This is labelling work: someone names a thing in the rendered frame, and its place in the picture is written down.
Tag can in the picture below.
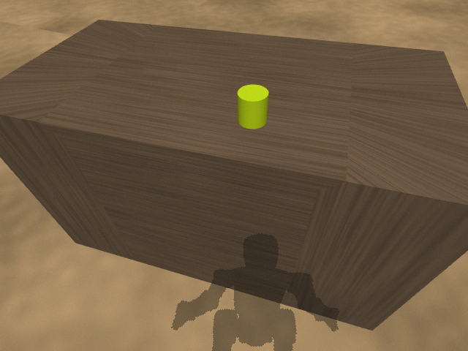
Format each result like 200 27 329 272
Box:
238 85 268 129

